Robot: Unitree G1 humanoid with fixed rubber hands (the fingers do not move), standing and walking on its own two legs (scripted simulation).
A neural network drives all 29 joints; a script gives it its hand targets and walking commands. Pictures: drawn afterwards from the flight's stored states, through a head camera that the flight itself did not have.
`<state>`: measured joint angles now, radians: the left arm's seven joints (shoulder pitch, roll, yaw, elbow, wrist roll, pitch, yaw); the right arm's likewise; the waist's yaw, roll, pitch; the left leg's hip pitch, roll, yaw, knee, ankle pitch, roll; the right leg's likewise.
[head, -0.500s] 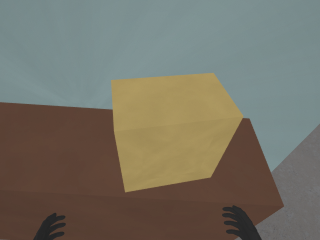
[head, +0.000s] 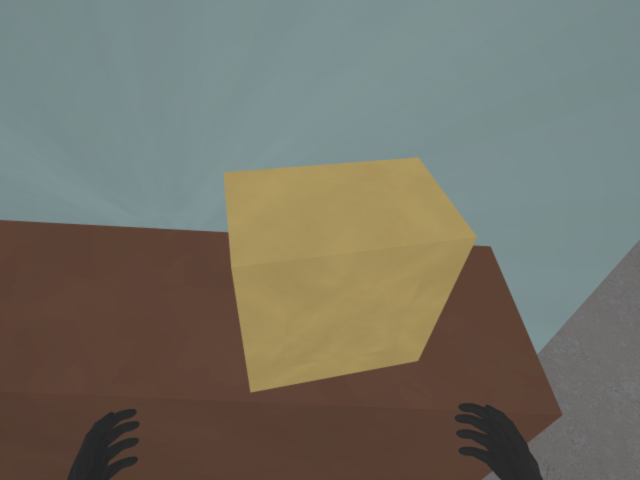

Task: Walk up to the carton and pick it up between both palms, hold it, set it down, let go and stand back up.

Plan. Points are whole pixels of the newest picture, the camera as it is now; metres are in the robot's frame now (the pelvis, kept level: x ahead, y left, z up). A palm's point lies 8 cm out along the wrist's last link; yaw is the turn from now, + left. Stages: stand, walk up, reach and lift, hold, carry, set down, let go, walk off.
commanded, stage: reach and lift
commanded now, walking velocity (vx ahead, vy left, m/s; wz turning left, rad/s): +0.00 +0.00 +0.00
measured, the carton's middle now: (332, 277) +0.40 +0.00 +0.05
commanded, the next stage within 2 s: none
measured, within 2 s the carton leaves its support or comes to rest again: neither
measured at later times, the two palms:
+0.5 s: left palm (105, 432) +0.19 +0.25 +0.02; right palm (521, 425) +0.22 -0.23 +0.01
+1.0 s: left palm (88, 357) +0.24 +0.26 +0.09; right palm (523, 346) +0.29 -0.22 +0.08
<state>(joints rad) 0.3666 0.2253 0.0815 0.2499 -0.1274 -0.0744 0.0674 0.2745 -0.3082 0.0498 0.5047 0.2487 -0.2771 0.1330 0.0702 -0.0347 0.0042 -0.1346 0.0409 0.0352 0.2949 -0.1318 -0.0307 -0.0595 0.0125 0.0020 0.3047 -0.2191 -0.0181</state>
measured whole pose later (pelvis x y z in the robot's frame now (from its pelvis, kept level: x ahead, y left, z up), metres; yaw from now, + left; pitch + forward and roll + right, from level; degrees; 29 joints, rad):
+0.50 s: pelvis -0.01 +0.00 +0.00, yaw -1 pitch -1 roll +1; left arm 0.24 0.22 0.07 0.16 -0.20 -0.06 0.10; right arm 0.17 -0.37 0.08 0.35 0.39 -0.21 0.13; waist 0.06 -0.02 -0.01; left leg -0.16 0.04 0.04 0.31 -0.13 -0.03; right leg -0.11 0.02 0.02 0.35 -0.23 -0.02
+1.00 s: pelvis -0.01 +0.00 +0.00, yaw -1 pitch +1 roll +0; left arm 0.06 0.27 0.19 -0.16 -0.24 0.40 0.06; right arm -0.06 -0.46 0.00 0.14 0.46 0.16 0.07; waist 0.07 0.00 0.00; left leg -0.18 0.05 0.04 0.26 -0.10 -0.03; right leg -0.12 0.03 0.03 0.29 -0.18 -0.02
